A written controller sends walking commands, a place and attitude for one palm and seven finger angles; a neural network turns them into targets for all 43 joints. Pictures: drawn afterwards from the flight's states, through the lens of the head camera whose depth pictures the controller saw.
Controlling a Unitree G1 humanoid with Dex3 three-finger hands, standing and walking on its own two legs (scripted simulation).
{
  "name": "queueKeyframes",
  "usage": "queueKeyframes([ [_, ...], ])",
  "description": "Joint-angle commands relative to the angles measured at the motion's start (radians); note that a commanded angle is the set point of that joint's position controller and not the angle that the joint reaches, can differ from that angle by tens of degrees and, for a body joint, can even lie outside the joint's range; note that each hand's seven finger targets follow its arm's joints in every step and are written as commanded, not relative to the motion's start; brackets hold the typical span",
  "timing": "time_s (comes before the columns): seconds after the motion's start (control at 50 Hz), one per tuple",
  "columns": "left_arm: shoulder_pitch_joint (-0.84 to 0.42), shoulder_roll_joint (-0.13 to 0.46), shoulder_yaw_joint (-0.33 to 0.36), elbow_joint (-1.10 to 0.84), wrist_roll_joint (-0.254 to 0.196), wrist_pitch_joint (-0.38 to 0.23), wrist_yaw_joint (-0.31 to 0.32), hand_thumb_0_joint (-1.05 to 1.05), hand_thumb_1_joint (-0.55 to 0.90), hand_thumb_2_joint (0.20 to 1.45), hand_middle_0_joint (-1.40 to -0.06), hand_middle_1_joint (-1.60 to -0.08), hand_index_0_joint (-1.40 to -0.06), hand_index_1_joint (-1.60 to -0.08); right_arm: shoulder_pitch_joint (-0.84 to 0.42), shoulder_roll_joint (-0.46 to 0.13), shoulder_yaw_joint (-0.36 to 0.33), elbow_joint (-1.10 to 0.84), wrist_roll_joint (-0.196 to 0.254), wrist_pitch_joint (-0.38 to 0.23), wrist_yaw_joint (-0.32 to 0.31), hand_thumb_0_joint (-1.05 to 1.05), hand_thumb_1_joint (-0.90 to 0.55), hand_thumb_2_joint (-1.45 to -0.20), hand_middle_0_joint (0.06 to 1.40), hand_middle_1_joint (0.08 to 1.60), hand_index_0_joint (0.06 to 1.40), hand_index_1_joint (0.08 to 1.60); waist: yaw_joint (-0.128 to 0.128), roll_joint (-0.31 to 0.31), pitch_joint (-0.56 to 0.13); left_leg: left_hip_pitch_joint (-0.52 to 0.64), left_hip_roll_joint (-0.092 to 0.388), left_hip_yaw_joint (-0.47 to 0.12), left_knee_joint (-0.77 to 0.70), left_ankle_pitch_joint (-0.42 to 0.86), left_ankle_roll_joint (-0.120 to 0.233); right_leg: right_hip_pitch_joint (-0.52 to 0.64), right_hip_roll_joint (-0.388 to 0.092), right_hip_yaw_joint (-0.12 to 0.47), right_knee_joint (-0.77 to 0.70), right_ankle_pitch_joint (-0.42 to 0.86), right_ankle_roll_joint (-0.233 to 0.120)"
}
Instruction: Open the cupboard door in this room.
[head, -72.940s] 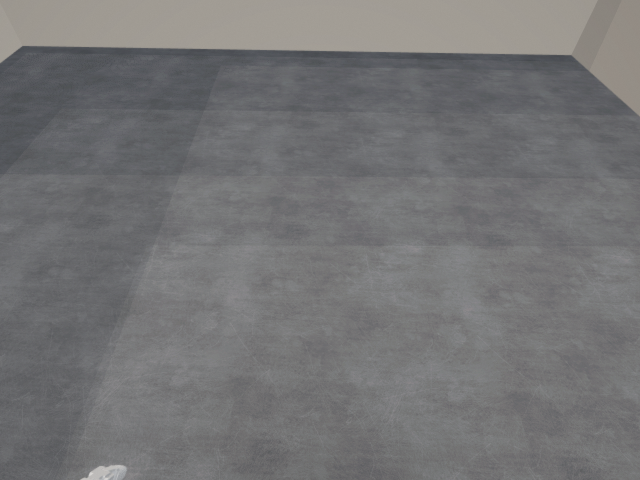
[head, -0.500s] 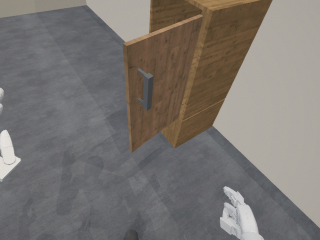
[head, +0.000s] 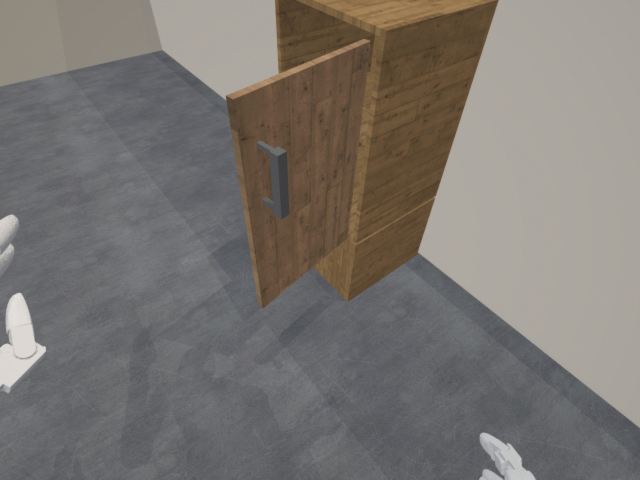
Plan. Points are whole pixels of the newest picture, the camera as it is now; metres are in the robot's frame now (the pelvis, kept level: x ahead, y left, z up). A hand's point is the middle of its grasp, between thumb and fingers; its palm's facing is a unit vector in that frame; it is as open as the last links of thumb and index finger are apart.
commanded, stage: stop stepping back and stand still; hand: left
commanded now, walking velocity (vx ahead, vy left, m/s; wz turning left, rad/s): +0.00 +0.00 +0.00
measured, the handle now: (272, 180) +0.63 +0.11 +0.01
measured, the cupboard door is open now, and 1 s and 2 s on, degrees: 99 99 99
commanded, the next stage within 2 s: let the arm hang, fingers relaxed in 0.08 s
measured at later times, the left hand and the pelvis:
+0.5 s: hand out of the picture +0.00 +0.18 -0.17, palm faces +0.01 -0.99 -0.17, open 7.2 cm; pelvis -0.02 +0.00 +0.00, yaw +2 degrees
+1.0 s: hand out of the picture -0.04 +0.18 -0.17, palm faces +0.07 -0.97 -0.24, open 7.4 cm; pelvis -0.01 -0.01 +0.00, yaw +2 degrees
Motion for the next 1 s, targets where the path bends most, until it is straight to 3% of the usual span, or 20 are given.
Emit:
queueKeyframes([
  [0.0,-0.085,0.154,0.125,-0.128,-0.004,-0.044,0.022,0.000,0.900,0.900,-0.200,-0.300,-0.200,-0.300,-0.121,-0.126,-0.047,-0.145,0.001,-0.046,-0.021,0.000,-0.900,-0.900,0.200,0.300,0.200,0.300,0.016,0.001,-0.008,0.169,0.030,-0.059,-0.072,0.091,0.007,-0.149,-0.136,0.132,-0.156,0.163,-0.011],
  [0.06,-0.147,0.151,0.101,-0.143,0.005,-0.039,0.017,0.000,0.900,0.900,-0.200,-0.300,-0.200,-0.300,-0.138,-0.130,-0.038,-0.151,-0.002,-0.055,-0.031,0.000,-0.900,-0.900,0.200,0.300,0.200,0.300,0.024,0.087,-0.013,0.199,0.077,-0.118,-0.165,0.141,0.020,-0.130,-0.064,0.063,-0.104,0.141,0.031],
  [0.14,-0.146,0.154,0.100,-0.147,0.008,-0.029,0.018,0.000,0.900,0.900,-0.200,-0.300,-0.200,-0.300,-0.151,-0.128,-0.035,-0.161,-0.005,-0.065,-0.035,0.000,-0.900,-0.900,0.200,0.300,0.200,0.300,0.034,0.068,-0.029,0.164,0.077,-0.126,-0.226,-0.002,0.023,-0.077,-0.053,0.055,-0.124,0.106,0.036],
  [0.16,-0.188,-0.044,-0.286,0.646,0.093,0.143,-0.122,0.000,0.900,0.900,-0.200,-0.300,-0.200,-0.300,-0.184,-0.316,-0.087,0.095,0.002,-0.048,0.058,0.000,-0.900,-0.900,0.200,0.300,0.200,0.300,0.007,0.084,0.033,0.019,0.105,-0.173,-0.054,0.297,0.052,-0.157,-0.116,0.036,0.034,0.258,0.009],
  [0.18,-0.166,-0.056,-0.277,0.680,0.072,0.216,-0.138,0.000,0.900,0.900,-0.200,-0.300,-0.200,-0.300,-0.128,-0.250,-0.083,0.083,0.013,0.027,0.059,0.000,-0.900,-0.900,0.200,0.300,0.200,0.300,0.032,0.061,-0.048,0.082,0.101,-0.124,-0.042,0.348,0.042,-0.128,-0.121,0.064,0.022,0.207,0.009],
  [0.2,-0.180,-0.077,-0.299,0.709,0.072,0.228,-0.141,0.000,0.900,0.900,-0.200,-0.300,-0.200,-0.300,-0.123,-0.226,-0.067,0.078,0.004,0.049,0.057,0.000,-0.900,-0.900,0.200,0.300,0.200,0.300,0.039,0.012,-0.077,0.073,0.113,-0.147,-0.034,0.279,0.051,-0.140,-0.112,0.060,0.022,0.121,0.003],
  [0.24,-0.251,-0.042,-0.310,0.808,0.080,0.226,-0.145,0.000,0.900,0.900,-0.200,-0.300,-0.200,-0.300,-0.131,-0.226,-0.055,0.079,-0.007,0.076,0.057,0.000,-0.900,-0.900,0.200,0.300,0.200,0.300,0.038,-0.145,-0.065,0.061,0.097,-0.169,-0.032,0.203,0.055,-0.130,-0.111,0.073,-0.002,0.100,-0.013],
  [0.28,-0.317,-0.014,-0.319,0.930,0.077,0.224,-0.145,0.000,0.900,0.900,-0.200,-0.300,-0.200,-0.300,-0.150,-0.238,-0.055,0.105,-0.014,0.097,0.059,0.000,-0.900,-0.900,0.200,0.300,0.200,0.300,0.029,-0.192,-0.033,0.072,0.068,-0.160,-0.012,0.127,0.049,-0.164,-0.150,0.109,-0.052,0.077,-0.038],
  [0.32,-0.378,0.000,-0.336,1.054,0.072,0.230,-0.139,0.000,0.900,0.900,-0.200,-0.300,-0.200,-0.300,-0.157,-0.235,-0.051,0.142,-0.020,0.119,0.060,0.000,-0.900,-0.900,0.200,0.300,0.200,0.300,0.017,-0.130,0.002,0.100,0.054,-0.151,-0.028,0.122,0.039,-0.185,-0.162,0.116,-0.071,0.054,-0.052],
  [0.36,-0.381,-0.013,-0.357,1.172,0.065,0.239,-0.133,0.000,0.900,0.900,-0.200,-0.300,-0.200,-0.300,-0.159,-0.218,-0.037,0.177,-0.026,0.134,0.059,0.000,-0.900,-0.900,0.200,0.300,0.200,0.300,0.024,0.043,0.023,0.091,0.069,-0.177,-0.113,0.116,0.039,-0.142,-0.133,0.101,-0.055,0.033,-0.036],
  [0.38,-0.364,-0.019,-0.363,1.232,0.062,0.242,-0.131,0.000,0.900,0.900,-0.200,-0.300,-0.200,-0.300,-0.159,-0.206,-0.031,0.197,-0.026,0.138,0.057,0.000,-0.900,-0.900,0.200,0.300,0.200,0.300,0.034,0.091,0.023,0.075,0.077,-0.193,-0.158,0.085,0.043,-0.101,-0.118,0.092,-0.051,0.023,-0.024],
  [0.4,-0.343,-0.025,-0.367,1.288,0.060,0.243,-0.131,0.000,0.900,0.900,-0.200,-0.300,-0.200,-0.300,-0.158,-0.198,-0.027,0.218,-0.025,0.140,0.054,0.000,-0.900,-0.900,0.200,0.300,0.200,0.300,0.042,0.117,0.020,0.068,0.078,-0.192,-0.180,0.060,0.043,-0.072,-0.117,0.089,-0.060,0.029,-0.018],
  [0.46,-0.312,-0.052,-0.377,1.416,0.054,0.236,-0.129,0.000,0.900,0.900,-0.200,-0.300,-0.200,-0.300,-0.123,-0.168,-0.025,0.279,-0.016,0.144,0.044,0.000,-0.900,-0.900,0.200,0.300,0.200,0.300,0.038,0.094,0.006,0.114,0.064,-0.164,-0.173,0.063,0.031,-0.051,-0.130,0.096,-0.115,0.060,-0.025],
  [0.48,-0.296,-0.069,-0.375,1.451,0.052,0.236,-0.128,0.000,0.900,0.900,-0.200,-0.300,-0.200,-0.300,-0.111,-0.155,-0.024,0.301,-0.017,0.147,0.041,0.000,-0.900,-0.900,0.200,0.300,0.200,0.300,0.038,0.138,0.007,0.131,0.061,-0.157,-0.171,0.054,0.029,-0.056,-0.134,0.098,-0.129,0.057,-0.030],
  [0.52,-0.275,-0.080,-0.379,1.506,0.049,0.235,-0.127,0.000,0.900,0.900,-0.200,-0.300,-0.200,-0.300,-0.081,-0.139,-0.024,0.338,-0.014,0.152,0.036,0.000,-0.900,-0.900,0.200,0.300,0.200,0.300,0.032,0.154,0.024,0.138,0.061,-0.156,-0.181,0.012,0.026,-0.067,-0.132,0.099,-0.152,0.031,-0.035],
  [0.56,-0.261,-0.097,-0.384,1.549,0.049,0.234,-0.126,0.000,0.900,0.900,-0.200,-0.300,-0.200,-0.300,-0.050,-0.135,-0.028,0.367,-0.011,0.157,0.032,0.000,-0.900,-0.900,0.200,0.300,0.200,0.300,0.027,0.072,0.046,0.143,0.063,-0.154,-0.179,-0.008,0.027,-0.083,-0.133,0.091,-0.174,0.009,-0.038],
  [0.6,-0.245,-0.107,-0.387,1.579,0.047,0.233,-0.124,0.000,0.900,0.900,-0.200,-0.300,-0.200,-0.300,-0.026,-0.130,-0.030,0.391,-0.010,0.158,0.029,0.000,-0.900,-0.900,0.200,0.300,0.200,0.300,0.025,0.075,0.058,0.156,0.063,-0.150,-0.176,0.002,0.028,-0.094,-0.134,0.088,-0.179,0.010,-0.041],
  [0.64,-0.229,-0.109,-0.388,1.601,0.047,0.230,-0.121,0.000,0.900,0.900,-0.200,-0.300,-0.200,-0.300,-0.009,-0.132,-0.034,0.405,-0.007,0.159,0.027,0.000,-0.900,-0.900,0.200,0.300,0.200,0.300,0.028,0.024,0.058,0.169,0.067,-0.145,-0.168,0.025,0.031,-0.093,-0.134,0.081,-0.185,0.017,-0.041],
  [0.9,-0.214,-0.157,-0.393,1.624,0.045,0.236,-0.105,0.000,0.900,0.900,-0.200,-0.300,-0.200,-0.300,0.040,-0.048,-0.027,0.461,-0.015,0.167,0.031,0.000,-0.900,-0.900,0.200,0.300,0.200,0.300,0.028,-0.043,0.158,0.131,0.052,-0.115,-0.161,0.027,0.023,-0.139,-0.142,0.079,-0.191,-0.042,-0.038],
  [0.98,-0.230,-0.168,-0.390,1.610,0.046,0.234,-0.102,0.000,0.900,0.900,-0.200,-0.300,-0.200,-0.300,0.047,-0.025,-0.023,0.469,-0.017,0.164,0.032,0.000,-0.900,-0.900,0.200,0.300,0.200,0.300,0.026,-0.028,0.162,0.125,0.053,-0.110,-0.156,0.069,0.020,-0.132,-0.143,0.076,-0.186,-0.014,-0.034],
])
